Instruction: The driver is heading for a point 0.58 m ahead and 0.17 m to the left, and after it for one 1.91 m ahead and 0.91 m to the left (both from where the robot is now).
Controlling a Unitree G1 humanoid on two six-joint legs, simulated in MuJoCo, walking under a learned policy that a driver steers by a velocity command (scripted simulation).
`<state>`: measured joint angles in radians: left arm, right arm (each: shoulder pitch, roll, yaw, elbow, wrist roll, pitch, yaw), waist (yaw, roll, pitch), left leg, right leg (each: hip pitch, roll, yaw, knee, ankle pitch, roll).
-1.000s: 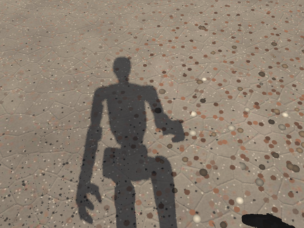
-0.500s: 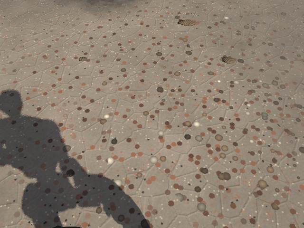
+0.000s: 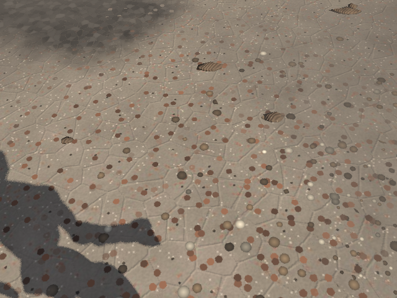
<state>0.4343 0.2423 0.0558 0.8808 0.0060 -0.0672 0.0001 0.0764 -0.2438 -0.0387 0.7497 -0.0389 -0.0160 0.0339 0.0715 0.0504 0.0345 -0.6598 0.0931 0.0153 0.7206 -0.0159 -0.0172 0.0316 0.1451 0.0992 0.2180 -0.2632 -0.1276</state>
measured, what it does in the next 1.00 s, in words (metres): walks ahead, turning left: left foot, then right foot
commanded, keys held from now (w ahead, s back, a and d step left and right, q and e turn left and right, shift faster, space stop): w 0.34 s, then w+q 0.40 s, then q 0.26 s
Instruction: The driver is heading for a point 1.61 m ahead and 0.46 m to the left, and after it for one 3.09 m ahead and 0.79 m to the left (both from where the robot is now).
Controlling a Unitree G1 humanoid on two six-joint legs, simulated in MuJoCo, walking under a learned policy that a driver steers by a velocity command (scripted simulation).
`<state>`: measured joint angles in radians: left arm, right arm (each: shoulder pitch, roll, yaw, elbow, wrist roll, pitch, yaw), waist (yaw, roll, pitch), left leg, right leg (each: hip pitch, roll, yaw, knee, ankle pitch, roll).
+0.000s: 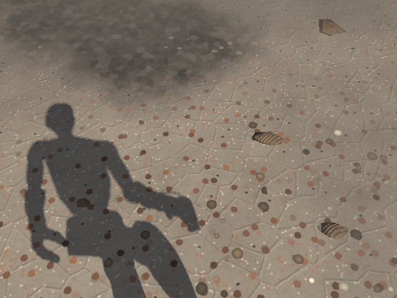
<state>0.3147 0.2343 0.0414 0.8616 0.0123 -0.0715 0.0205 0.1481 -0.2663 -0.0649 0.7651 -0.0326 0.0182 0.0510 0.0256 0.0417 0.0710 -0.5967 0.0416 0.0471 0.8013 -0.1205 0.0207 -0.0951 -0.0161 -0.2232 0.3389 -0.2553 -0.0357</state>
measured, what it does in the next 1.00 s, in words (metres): steps on the spot, turning left: left foot, then right foot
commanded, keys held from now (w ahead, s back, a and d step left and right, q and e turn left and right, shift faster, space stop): q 0.70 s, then no key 0.30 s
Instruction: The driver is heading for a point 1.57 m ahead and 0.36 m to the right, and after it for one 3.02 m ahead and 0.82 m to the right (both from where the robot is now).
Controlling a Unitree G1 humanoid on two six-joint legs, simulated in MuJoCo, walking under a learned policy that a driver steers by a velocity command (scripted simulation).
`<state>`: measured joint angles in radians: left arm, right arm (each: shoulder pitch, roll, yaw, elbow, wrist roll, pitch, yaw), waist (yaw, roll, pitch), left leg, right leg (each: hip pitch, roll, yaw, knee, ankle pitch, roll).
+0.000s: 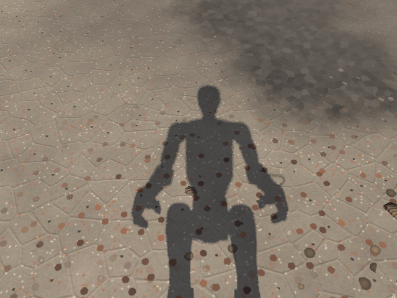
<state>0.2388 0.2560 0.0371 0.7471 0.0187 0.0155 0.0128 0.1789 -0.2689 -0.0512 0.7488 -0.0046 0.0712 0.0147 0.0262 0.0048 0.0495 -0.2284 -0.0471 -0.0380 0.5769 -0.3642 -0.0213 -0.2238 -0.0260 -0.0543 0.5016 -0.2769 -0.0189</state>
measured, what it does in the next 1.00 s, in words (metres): steps on the spot: left foot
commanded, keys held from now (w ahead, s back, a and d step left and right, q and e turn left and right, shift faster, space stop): no key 1.00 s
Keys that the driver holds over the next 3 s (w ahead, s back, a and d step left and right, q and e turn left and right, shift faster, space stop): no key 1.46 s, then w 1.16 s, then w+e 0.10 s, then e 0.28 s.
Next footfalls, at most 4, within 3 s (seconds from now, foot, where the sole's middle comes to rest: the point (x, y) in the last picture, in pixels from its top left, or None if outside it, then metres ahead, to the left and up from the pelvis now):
0.02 left None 0.02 0.11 -0.78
2.14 right None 0.39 -0.06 -0.78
2.68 left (186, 233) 0.71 0.11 -0.78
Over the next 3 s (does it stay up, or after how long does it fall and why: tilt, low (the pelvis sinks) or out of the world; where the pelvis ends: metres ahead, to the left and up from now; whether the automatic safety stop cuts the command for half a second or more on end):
stays up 0.68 0.04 0.01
